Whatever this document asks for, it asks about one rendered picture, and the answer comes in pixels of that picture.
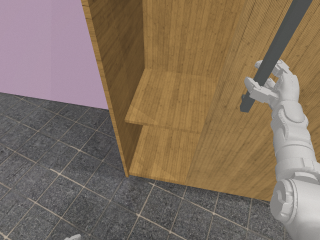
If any robot right upper arm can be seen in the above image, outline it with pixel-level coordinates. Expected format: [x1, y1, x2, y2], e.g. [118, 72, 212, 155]
[269, 178, 320, 240]

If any wardrobe door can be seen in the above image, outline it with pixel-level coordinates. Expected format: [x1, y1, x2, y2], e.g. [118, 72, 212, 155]
[185, 0, 320, 201]

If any right robot hand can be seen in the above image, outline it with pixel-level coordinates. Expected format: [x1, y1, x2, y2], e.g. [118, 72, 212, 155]
[244, 59, 300, 111]

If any robot right forearm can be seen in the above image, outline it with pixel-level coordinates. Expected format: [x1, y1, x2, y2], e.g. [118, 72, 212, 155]
[270, 100, 320, 185]

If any handle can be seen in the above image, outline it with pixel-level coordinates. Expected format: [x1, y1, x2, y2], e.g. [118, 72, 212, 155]
[240, 0, 313, 113]

